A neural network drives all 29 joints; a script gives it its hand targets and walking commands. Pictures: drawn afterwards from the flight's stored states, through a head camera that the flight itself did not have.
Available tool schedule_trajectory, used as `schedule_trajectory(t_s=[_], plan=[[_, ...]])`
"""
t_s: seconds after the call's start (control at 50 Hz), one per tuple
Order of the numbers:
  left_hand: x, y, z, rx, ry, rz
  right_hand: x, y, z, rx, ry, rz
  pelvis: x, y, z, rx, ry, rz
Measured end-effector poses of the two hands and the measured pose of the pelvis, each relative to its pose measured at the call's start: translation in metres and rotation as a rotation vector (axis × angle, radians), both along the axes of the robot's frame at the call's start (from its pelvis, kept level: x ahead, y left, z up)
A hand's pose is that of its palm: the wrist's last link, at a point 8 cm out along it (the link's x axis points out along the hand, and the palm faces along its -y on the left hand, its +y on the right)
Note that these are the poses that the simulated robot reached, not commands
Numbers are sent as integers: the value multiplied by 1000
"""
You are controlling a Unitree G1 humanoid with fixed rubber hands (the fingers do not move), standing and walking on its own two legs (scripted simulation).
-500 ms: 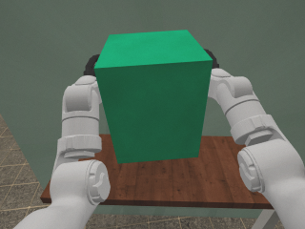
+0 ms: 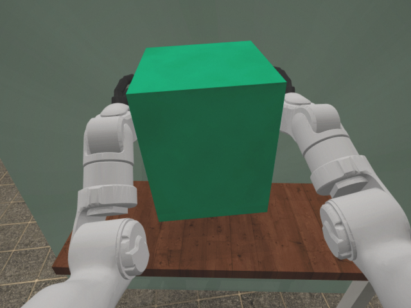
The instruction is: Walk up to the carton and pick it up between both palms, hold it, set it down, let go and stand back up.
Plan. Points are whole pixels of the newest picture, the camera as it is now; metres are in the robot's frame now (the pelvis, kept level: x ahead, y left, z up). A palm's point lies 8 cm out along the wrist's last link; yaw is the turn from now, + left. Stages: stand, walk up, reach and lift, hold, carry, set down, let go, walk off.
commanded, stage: hold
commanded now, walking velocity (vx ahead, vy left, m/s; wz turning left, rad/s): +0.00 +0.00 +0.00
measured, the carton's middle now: (205, 129) +0.36 +0.00 +0.24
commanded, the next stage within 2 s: set down in 1.54 s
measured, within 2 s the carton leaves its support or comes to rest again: neither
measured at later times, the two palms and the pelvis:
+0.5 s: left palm (121, 113) +0.37 +0.15 +0.28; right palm (283, 103) +0.37 -0.14 +0.29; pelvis +0.00 +0.00 +0.00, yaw +0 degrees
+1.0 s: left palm (121, 112) +0.37 +0.15 +0.28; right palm (282, 104) +0.37 -0.14 +0.29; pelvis +0.00 +0.00 +0.00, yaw +0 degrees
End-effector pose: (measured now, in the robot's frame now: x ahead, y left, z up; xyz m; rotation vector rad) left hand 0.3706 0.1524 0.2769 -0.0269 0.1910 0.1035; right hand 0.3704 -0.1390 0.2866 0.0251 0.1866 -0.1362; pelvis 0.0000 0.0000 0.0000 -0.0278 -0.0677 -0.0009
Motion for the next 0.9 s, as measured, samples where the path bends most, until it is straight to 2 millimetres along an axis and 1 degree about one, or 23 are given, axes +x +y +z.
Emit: schedule_trajectory(t_s=[0.22, 0.9], plan=[[-1, 0, 5, 5, -9, 2, -1, 0, 1, 0, -6, 3, -2, 0, 0, -1, 11, -1], [0, 1, 3, 4, -6, 3, 0, 1, -1, 0, 6, 1, -1, 2, 0, -2, 12, -2]])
